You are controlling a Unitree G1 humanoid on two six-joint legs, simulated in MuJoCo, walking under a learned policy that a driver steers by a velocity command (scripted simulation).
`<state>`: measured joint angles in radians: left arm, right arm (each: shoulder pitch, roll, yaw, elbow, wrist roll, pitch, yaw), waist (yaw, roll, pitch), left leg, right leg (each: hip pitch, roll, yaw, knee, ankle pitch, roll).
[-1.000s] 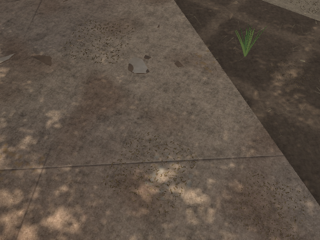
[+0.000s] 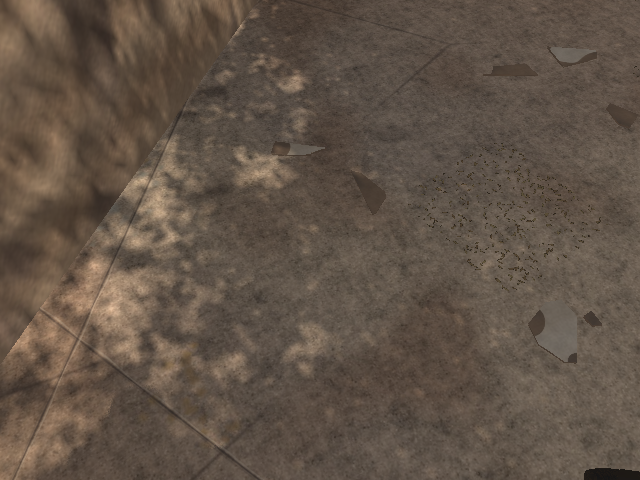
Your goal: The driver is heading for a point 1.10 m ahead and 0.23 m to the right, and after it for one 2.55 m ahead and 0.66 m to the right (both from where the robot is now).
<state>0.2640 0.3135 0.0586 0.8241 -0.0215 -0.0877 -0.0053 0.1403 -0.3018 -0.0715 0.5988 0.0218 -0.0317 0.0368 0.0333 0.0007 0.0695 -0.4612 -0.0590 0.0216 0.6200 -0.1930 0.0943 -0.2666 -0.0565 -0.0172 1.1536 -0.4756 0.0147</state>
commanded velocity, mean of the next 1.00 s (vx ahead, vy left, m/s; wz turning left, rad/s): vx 0.50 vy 0.00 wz -0.24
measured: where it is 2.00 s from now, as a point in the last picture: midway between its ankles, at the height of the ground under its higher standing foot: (458, 238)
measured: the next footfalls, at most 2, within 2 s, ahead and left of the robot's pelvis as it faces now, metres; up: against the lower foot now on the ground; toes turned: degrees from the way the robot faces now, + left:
right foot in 0.44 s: +0.45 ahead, -0.13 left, +0.00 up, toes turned -2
left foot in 0.92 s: +0.73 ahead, +0.04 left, +0.00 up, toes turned -21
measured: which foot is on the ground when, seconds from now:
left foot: down 0.00-0.46, up 0.48-0.90, down 0.92-1.00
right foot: up 0.00-0.42, down 0.44-0.92, up 0.94-1.00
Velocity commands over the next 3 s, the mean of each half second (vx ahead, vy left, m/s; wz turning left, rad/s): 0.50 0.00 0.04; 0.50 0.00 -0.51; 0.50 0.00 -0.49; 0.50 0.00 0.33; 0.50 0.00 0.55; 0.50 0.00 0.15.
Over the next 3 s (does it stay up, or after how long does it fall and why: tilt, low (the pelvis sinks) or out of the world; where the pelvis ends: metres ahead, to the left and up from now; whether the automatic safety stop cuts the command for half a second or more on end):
stays up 1.61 -0.38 0.01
